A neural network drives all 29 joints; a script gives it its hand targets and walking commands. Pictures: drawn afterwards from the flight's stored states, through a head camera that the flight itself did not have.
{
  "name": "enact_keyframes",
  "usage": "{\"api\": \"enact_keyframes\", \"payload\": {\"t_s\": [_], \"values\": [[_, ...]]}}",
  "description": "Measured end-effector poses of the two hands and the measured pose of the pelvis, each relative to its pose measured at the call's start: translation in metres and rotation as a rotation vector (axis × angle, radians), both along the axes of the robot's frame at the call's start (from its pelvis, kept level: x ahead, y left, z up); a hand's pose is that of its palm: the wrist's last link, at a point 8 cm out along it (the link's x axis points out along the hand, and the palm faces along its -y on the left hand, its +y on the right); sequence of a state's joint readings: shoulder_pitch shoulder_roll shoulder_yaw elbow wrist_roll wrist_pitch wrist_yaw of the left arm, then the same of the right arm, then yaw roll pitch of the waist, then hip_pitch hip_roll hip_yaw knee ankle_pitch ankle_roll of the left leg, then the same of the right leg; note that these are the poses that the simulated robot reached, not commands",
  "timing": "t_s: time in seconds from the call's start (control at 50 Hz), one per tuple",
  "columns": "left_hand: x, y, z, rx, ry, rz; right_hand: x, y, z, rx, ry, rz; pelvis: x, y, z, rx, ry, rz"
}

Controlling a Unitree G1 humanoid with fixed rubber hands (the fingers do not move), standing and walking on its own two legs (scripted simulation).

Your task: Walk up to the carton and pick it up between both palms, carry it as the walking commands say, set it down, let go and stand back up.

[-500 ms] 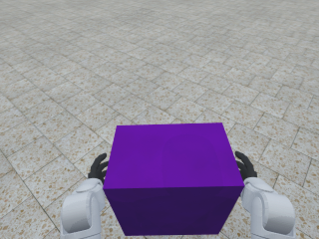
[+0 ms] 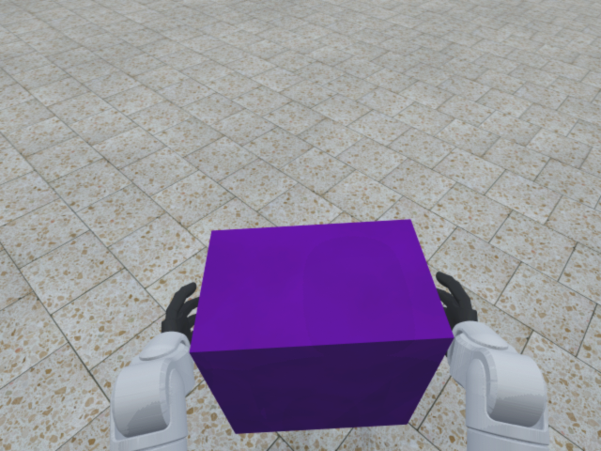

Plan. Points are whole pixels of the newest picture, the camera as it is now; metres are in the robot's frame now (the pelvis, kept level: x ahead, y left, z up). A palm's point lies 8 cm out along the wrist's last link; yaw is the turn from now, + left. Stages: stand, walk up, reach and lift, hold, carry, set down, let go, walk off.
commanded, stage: carry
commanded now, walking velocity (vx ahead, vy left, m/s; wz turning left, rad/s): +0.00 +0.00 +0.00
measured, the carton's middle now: (316, 334) +0.28 +0.01 +0.00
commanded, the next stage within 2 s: none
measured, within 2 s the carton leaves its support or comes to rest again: neither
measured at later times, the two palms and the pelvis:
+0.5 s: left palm (187, 313) +0.28 +0.17 +0.06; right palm (460, 315) +0.29 -0.17 +0.07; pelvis +0.02 -0.01 -0.01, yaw +1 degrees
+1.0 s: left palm (310, 311) +0.28 +0.02 +0.07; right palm (592, 356) +0.24 -0.32 +0.06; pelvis +0.01 -0.11 +0.01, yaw -5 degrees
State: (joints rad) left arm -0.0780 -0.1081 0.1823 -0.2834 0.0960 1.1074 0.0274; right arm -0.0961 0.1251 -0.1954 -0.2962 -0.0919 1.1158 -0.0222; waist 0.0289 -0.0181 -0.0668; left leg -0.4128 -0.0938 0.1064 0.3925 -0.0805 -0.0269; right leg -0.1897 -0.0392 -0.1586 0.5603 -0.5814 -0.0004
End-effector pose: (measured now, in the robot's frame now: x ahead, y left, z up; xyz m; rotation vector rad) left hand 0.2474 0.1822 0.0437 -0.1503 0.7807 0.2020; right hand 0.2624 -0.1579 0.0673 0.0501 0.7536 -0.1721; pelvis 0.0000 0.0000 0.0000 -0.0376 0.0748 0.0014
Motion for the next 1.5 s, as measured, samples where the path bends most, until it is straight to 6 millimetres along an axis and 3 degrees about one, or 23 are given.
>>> {"api": "enact_keyframes", "payload": {"t_s": [0.1,0.18,0.26,0.32,0.4,0.52,0.64,0.7,0.82,0.92,1.16,1.36,1.5], "values": [[-0.004,0.005,0.008,0.03,-0.04,0.007,-0.005,0.005,-0.004,0.02,-0.037,0.012,-0.004,0.006,-0.004,0.035,-0.035,-0.003],[0.013,0.011,0.014,0.021,-0.076,-0.009,0.002,0.01,0.0,0.011,-0.074,-0.006,0.009,0.016,-0.012,0.028,-0.012,0.02],[0.025,0.021,-0.005,0.029,-0.024,-0.023,0.013,0.02,-0.018,0.022,-0.024,-0.017,0.016,0.028,-0.015,0.029,-0.002,0.045],[0.02,0.024,-0.012,0.027,0.038,-0.01,0.014,0.023,-0.024,0.02,0.039,-0.006,0.019,0.026,-0.009,0.028,0.021,0.041],[0.023,0.018,0.001,0.037,-0.002,0.006,0.02,0.018,-0.014,0.017,0.001,0.015,0.019,0.017,-0.006,0.021,0.032,0.028],[0.032,-0.015,0.019,0.044,-0.065,-0.015,0.022,-0.016,0.002,0.021,-0.063,-0.004,0.023,-0.012,-0.006,0.017,0.039,0.002],[0.039,-0.073,0.012,0.054,-0.063,-0.052,0.016,-0.074,-0.011,0.042,-0.06,-0.046,0.027,-0.059,-0.019,0.025,0.016,-0.036],[0.038,-0.102,0.009,0.041,-0.028,-0.071,0.006,-0.102,-0.014,0.05,-0.026,-0.081,0.027,-0.078,-0.014,0.055,0.002,-0.052],[0.043,-0.141,0.017,0.071,-0.001,-0.133,-0.01,-0.14,-0.015,0.079,0.002,-0.144,0.02,-0.099,-0.004,0.092,0.018,-0.097],[0.042,-0.158,0.022,0.086,-0.001,-0.155,-0.017,-0.156,-0.013,0.09,0.0,-0.165,0.014,-0.109,0.002,0.108,0.034,-0.105],[0.022,-0.152,0.029,0.089,-0.011,-0.149,-0.031,-0.15,-0.004,0.087,-0.01,-0.156,-0.007,-0.105,0.008,0.109,0.053,-0.107],[0.013,-0.118,0.023,0.034,-0.047,-0.14,-0.038,-0.117,0.009,0.035,-0.048,-0.148,-0.013,-0.076,0.0,0.049,0.046,-0.104],[0.009,-0.096,0.028,0.011,-0.083,-0.115,-0.032,-0.095,0.023,0.016,-0.085,-0.124,-0.006,-0.063,-0.002,0.03,0.024,-0.102]]}}
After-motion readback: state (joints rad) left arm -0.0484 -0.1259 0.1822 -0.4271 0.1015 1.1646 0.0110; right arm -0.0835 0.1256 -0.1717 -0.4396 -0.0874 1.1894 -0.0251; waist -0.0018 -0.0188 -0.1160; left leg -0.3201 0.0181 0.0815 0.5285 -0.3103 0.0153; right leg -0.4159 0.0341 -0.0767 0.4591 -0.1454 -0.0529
